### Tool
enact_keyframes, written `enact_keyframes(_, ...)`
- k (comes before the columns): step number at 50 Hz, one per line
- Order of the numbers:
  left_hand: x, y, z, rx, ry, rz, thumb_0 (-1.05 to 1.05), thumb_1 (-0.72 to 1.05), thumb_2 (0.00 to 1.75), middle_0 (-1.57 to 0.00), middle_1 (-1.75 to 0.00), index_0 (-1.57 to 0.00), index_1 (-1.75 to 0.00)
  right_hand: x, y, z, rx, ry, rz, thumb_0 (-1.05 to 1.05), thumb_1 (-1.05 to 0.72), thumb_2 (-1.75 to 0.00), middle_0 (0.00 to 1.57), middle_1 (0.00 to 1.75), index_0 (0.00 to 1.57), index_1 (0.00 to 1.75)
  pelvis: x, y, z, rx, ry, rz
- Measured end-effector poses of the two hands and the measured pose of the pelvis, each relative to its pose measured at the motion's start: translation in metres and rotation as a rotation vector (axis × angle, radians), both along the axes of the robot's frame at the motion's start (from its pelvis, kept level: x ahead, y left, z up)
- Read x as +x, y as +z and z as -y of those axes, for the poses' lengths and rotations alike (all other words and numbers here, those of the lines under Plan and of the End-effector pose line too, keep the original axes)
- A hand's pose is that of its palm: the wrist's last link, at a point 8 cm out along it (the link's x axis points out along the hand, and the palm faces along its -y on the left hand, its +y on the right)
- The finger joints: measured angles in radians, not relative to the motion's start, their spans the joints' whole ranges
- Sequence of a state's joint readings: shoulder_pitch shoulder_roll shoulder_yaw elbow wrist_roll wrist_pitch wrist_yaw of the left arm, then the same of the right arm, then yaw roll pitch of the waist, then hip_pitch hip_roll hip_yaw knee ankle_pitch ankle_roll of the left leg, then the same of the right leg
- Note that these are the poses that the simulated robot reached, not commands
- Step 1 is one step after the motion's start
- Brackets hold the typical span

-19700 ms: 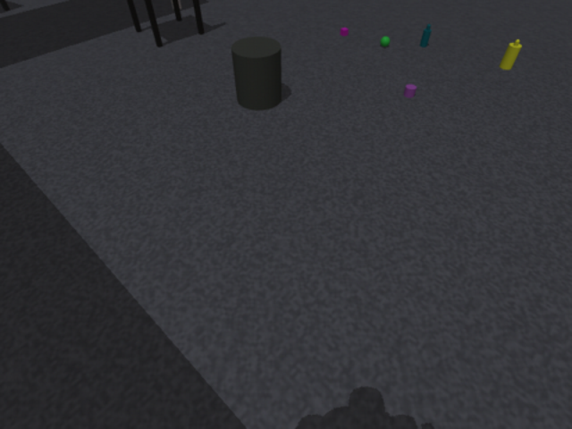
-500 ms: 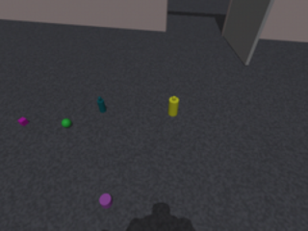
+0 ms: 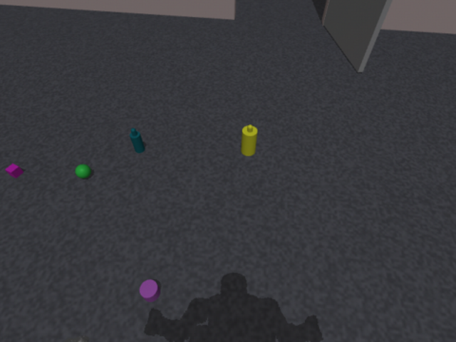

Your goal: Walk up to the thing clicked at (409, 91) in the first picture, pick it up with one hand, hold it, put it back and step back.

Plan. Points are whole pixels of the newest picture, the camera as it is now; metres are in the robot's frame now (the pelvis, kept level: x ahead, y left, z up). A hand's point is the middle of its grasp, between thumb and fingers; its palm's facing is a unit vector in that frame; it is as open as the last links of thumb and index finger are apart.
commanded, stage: walk up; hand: left
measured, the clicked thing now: (150, 290) +0.42 +0.33 -0.74
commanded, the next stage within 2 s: none
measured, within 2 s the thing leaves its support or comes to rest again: neither
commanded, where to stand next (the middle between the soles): +0.02 +0.01 m, yaw +1 degrees
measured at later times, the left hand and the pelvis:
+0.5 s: hand out of the picture +0.10 +0.27 -0.15, palm faces +0.01 -0.94 -0.35, open 7.4 cm; pelvis -0.02 +0.00 +0.00, yaw +1 degrees
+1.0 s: hand out of the picture +0.05 +0.25 -0.14, palm faces +0.04 -0.95 -0.31, open 7.4 cm; pelvis -0.05 +0.00 +0.01, yaw +1 degrees
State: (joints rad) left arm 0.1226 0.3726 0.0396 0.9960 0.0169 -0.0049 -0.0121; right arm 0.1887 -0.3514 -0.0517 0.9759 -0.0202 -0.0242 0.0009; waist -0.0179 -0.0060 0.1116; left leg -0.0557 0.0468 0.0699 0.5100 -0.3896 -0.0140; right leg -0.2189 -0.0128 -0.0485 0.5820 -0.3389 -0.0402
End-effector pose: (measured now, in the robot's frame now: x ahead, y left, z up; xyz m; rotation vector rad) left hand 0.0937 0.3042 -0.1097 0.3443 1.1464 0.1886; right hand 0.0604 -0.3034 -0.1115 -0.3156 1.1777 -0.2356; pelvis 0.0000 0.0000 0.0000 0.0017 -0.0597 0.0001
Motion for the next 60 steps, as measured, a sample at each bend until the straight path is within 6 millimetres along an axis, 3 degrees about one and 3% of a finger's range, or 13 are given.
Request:
enact_keyframes(4, 0.011, 0.006, 0.011, 0.008, -0.005, 0.032, 0.01, 0.91, 0.9, -0.2, -0.3, -0.21, -0.3, -0.001, -0.008, 0.008, 0.007, -0.031, -0.061, 0.0, -0.9, -0.9, 0.2, 0.3, 0.2, 0.3, 0.003, 0.001, 0.005, -0.001, 0.003, 0.007)
enact_keyframes(9, 0.013, 0.01, 0.015, 0.006, -0.02, -0.002, 0.01, 0.9, 0.9, -0.2, -0.3, -0.21, -0.3, 0.006, -0.005, 0.002, 0.024, -0.024, -0.052, 0.0, -0.91, -0.9, 0.2, 0.3, 0.2, 0.3, 0.002, 0.007, 0.002, 0.009, -0.002, -0.007)
enact_keyframes(18, 0.019, -0.006, -0.002, -0.047, 0.027, 0.011, 0.01, 0.9, 0.9, -0.2, -0.3, -0.21, -0.3, -0.008, 0.002, -0.012, -0.023, -0.003, -0.075, 0.0, -0.91, -0.9, 0.2, 0.3, 0.2, 0.3, -0.005, 0.002, -0.012, 0.009, 0.015, -0.008)
enact_keyframes(24, 0.0, -0.005, -0.008, -0.023, 0.056, -0.022, 0.01, 0.9, 0.9, -0.2, -0.3, -0.21, -0.3, -0.007, 0.009, 0.002, -0.055, 0.032, -0.069, 0.0, -0.9, -0.9, 0.2, 0.3, 0.21, 0.3, -0.015, 0.003, -0.002, -0.006, 0.015, -0.043)
enact_keyframes(30, -0.035, -0.001, 0.004, 0.018, 0.051, -0.071, 0.01, 0.91, 0.9, -0.2, -0.3, -0.21, -0.3, 0.004, -0.003, 0.019, -0.031, 0.028, -0.026, 0.0, -0.9, -0.9, 0.2, 0.3, 0.2, 0.3, -0.027, 0.0, 0.009, -0.019, 0.019, -0.02)
enact_keyframes(34, -0.051, 0.003, 0.01, 0.008, 0.06, -0.088, 0.01, 0.9, 0.9, -0.2, -0.3, -0.21, -0.3, 0.008, -0.006, 0.015, 0.001, 0.038, 0.003, 0.0, -0.91, -0.9, 0.2, 0.3, 0.2, 0.3, -0.027, 0.001, 0.008, -0.002, 0.03, -0.022)
enact_keyframes(44, -0.056, 0.004, 0.014, -0.038, 0.079, -0.024, 0.01, 0.9, 0.9, -0.2, -0.3, -0.21, -0.3, 0.001, 0.004, -0.011, 0.043, 0.079, 0.003, 0.0, -0.91, -0.9, 0.2, 0.3, 0.2, 0.3, -0.04, 0.011, 0.006, -0.002, 0.031, 0.001)
enact_keyframes(52, -0.061, 0.004, 0.005, -0.057, 0.071, -0.013, 0.01, 0.9, 0.9, -0.2, -0.3, -0.21, -0.3, -0.015, 0.015, -0.017, 0.02, 0.059, 0.008, 0.0, -0.91, -0.9, 0.2, 0.3, 0.2, 0.3, -0.048, 0.015, -0.004, -0.009, 0.024, 0.004)
enact_keyframes(60, -0.083, 0.001, -0.007, -0.048, 0.08, -0.065, 0.01, 0.9, 0.9, -0.2, -0.3, -0.21, -0.3, -0.032, 0.015, -0.019, 0.011, 0.042, -0.028, 0.0, -0.91, -0.9, 0.2, 0.3, 0.2, 0.3, -0.054, 0.016, -0.01, -0.009, 0.023, -0.008)
